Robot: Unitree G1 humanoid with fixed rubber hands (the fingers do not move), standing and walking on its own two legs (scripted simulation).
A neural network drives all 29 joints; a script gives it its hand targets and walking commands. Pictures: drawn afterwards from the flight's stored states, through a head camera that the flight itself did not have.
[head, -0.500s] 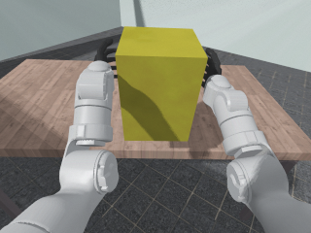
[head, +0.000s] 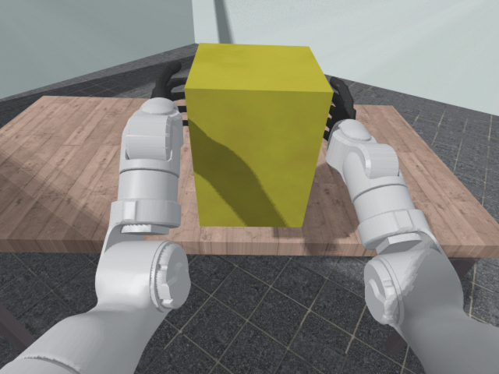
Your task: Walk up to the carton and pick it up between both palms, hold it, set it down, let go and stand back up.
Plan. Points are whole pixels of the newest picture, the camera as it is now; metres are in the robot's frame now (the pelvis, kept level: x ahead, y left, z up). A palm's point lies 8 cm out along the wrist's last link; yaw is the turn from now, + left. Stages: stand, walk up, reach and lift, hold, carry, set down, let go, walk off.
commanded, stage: hold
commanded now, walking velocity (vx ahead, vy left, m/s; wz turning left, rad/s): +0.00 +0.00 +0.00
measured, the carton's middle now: (252, 138) +0.41 -0.01 +0.23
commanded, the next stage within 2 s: none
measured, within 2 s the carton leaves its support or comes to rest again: neither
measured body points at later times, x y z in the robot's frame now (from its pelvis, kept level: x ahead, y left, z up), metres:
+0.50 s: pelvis +0.00 +0.00 +0.00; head -0.07 +0.02 +0.44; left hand +0.40 +0.12 +0.28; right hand +0.39 -0.15 +0.26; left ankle +0.05 +0.10 -0.74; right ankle +0.06 -0.10 -0.74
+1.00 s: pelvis +0.00 +0.00 +0.00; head -0.07 +0.02 +0.44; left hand +0.40 +0.12 +0.28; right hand +0.39 -0.15 +0.26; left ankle +0.05 +0.10 -0.74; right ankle +0.06 -0.10 -0.74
